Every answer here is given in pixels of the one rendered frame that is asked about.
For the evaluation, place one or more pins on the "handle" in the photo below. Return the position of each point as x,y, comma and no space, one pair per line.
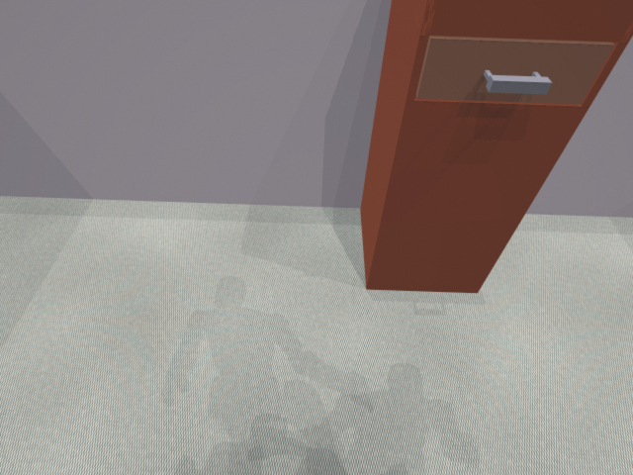
534,84

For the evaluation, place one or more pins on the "cabinet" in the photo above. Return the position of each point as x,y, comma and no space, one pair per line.
448,181

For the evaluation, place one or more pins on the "drawer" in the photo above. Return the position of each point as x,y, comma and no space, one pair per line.
453,68

